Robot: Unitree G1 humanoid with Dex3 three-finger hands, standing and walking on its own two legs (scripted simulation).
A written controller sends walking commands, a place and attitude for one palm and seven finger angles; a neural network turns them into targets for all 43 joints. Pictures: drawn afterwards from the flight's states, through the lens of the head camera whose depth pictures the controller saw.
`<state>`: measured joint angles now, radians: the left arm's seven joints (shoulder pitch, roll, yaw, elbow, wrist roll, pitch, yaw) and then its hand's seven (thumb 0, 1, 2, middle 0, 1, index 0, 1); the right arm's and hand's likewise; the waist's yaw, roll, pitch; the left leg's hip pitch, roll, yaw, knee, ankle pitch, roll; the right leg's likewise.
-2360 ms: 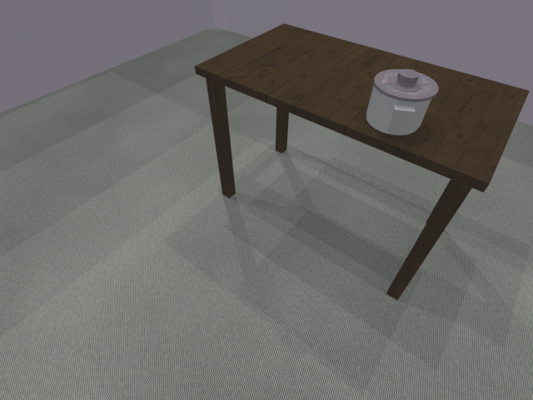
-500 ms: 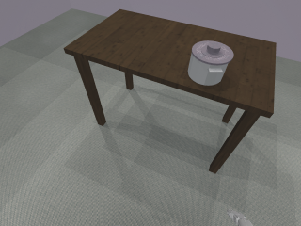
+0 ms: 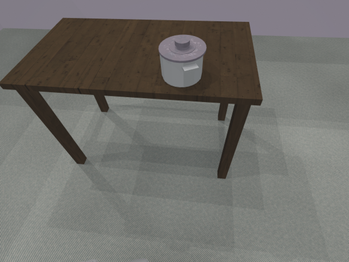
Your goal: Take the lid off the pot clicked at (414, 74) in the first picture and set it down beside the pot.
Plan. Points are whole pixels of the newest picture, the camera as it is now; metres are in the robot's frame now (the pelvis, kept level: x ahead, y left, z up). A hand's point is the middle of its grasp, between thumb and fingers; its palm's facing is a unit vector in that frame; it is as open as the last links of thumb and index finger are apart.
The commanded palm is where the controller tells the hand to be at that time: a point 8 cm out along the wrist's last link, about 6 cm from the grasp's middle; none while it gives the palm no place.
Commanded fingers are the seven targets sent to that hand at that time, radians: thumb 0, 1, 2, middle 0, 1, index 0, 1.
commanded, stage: take the last steps up to it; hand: left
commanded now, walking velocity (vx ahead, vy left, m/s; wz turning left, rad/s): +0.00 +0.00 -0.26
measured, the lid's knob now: (182, 41) +0.78 +0.00 +0.08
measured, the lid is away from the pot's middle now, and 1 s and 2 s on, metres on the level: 0.00 0.00 0.00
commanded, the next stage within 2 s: come to a stop and stand still in 0.88 s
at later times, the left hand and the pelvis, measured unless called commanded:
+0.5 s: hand out of the picture +0.14 +0.19 -0.16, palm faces -0.10 -0.98 -0.15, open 7.4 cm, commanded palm none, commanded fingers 0.00 0.90 0.90 -0.20 -0.30 -0.20 -0.30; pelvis +0.07 +0.01 +0.02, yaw -7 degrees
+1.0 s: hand (150, 214) +0.26 +0.09 -0.15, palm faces -0.05 -0.98 -0.21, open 7.3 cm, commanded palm none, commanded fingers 0.00 0.90 0.90 -0.20 -0.30 -0.20 -0.30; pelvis +0.22 -0.08 +0.01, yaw -6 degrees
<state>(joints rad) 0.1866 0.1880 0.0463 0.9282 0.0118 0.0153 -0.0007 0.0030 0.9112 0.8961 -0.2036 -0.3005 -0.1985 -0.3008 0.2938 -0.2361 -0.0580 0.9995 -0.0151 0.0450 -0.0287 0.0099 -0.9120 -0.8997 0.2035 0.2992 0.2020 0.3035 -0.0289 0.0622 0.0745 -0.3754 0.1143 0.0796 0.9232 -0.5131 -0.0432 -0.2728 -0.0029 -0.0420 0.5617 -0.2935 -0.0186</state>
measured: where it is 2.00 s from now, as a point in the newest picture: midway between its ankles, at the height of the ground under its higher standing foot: (200, 259)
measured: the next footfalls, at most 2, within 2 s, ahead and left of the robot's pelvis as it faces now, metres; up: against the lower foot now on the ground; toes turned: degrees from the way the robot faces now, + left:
left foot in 0.24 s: +0.05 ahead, +0.13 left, +0.00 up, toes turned +2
right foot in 0.70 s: +0.24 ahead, -0.20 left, +0.00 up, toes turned -9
